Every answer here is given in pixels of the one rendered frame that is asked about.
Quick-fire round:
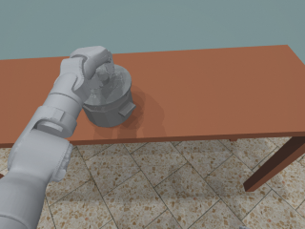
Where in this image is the table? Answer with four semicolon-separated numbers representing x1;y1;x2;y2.
0;45;305;192

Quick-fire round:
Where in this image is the left robot hand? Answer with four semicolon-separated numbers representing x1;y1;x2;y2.
70;46;115;90

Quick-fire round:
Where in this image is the knob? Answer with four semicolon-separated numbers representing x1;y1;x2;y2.
97;71;110;86

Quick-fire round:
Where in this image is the left robot forearm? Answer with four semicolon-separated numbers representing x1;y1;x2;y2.
7;52;96;171

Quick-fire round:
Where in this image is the lid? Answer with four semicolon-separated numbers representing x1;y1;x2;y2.
84;64;132;108

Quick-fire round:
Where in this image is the pot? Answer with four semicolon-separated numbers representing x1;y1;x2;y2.
83;89;136;128

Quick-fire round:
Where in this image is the robot left upper arm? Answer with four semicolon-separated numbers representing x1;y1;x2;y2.
0;128;73;229

